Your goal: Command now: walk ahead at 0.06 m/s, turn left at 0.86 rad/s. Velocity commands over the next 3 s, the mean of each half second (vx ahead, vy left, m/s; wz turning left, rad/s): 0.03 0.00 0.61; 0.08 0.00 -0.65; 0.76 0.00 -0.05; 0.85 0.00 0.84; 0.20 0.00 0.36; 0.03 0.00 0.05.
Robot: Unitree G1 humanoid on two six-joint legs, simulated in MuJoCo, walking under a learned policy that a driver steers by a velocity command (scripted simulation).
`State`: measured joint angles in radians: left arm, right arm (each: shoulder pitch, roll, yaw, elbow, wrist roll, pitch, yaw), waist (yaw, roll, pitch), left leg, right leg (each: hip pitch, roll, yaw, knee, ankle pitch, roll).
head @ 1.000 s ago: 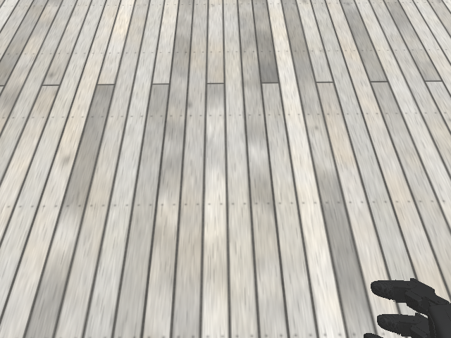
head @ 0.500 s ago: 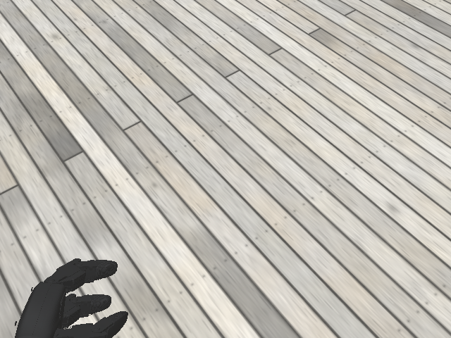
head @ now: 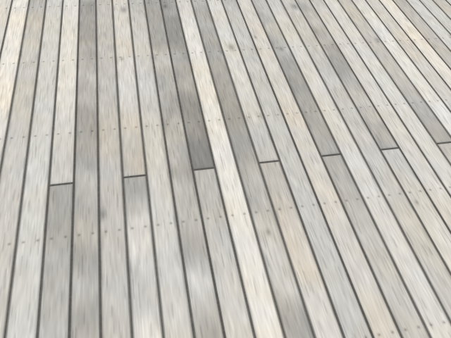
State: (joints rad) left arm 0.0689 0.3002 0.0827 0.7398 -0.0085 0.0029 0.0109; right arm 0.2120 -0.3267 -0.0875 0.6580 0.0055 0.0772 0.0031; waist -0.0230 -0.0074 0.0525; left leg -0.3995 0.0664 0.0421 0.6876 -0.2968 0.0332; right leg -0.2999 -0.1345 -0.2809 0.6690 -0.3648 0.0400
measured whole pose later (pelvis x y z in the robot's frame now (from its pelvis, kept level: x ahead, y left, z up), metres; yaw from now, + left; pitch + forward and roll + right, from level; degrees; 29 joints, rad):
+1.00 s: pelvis +0.07 +0.00 +0.02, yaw -7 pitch +2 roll +0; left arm 0.21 0.37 0.12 0.71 -0.04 0.05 -0.01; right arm 0.24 -0.27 -0.07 0.65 -0.01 -0.04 -0.04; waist -0.02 -0.03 0.00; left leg -0.11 -0.02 0.08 0.34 -0.27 0.05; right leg -0.60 -0.05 0.07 1.16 -0.27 0.08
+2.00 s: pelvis +0.69 -0.17 +0.00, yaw +21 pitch -2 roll +0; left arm 0.05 0.25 0.02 0.60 0.00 -0.14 0.00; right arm 0.39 -0.30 -0.07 0.71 0.01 -0.05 0.04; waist -0.05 0.01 0.11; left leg -0.31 -0.19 -0.01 0.56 -0.21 0.17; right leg -0.49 -0.01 0.17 1.33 -0.41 0.02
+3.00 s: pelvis +0.95 -0.13 +0.01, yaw +32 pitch -1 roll +0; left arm 0.14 0.23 0.03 0.79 0.01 0.00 0.01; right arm 0.25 -0.21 -0.02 0.83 -0.01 -0.01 -0.03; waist 0.00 -0.01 0.03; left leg -0.18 -0.01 -0.07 0.57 -0.38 0.00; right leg -0.32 0.03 0.02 0.56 -0.22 -0.02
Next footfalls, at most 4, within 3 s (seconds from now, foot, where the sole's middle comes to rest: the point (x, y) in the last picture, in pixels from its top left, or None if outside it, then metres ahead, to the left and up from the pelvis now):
0.44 right None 0.15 -0.12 -0.76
0.78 left None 0.07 0.09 -0.76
1.36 right None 0.34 -0.29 -0.76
1.84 left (254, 246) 0.77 -0.13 -0.76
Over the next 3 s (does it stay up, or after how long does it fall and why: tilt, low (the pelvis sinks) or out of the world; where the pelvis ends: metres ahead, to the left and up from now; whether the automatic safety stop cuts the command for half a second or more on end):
stays up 0.95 -0.13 0.01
